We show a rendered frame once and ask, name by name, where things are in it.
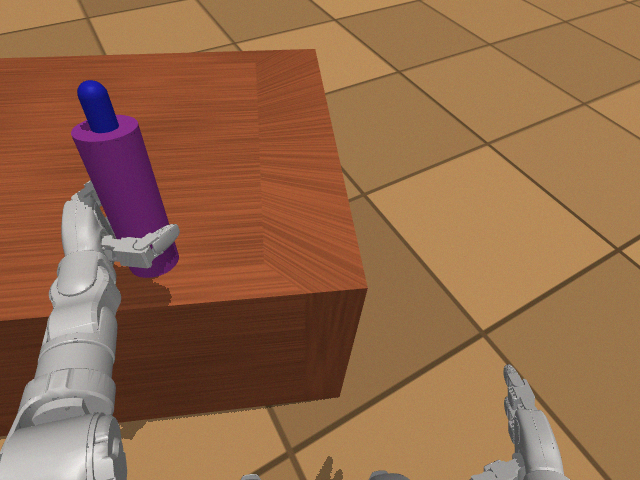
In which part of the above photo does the right robot hand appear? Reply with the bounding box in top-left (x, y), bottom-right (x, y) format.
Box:
top-left (469, 364), bottom-right (564, 480)

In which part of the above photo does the left robot arm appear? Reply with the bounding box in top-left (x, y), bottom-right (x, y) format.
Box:
top-left (0, 250), bottom-right (127, 480)

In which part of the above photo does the bottle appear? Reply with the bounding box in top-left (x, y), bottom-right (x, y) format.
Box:
top-left (71, 80), bottom-right (179, 278)

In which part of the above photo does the left robot hand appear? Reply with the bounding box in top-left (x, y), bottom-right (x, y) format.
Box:
top-left (61, 180), bottom-right (180, 268)

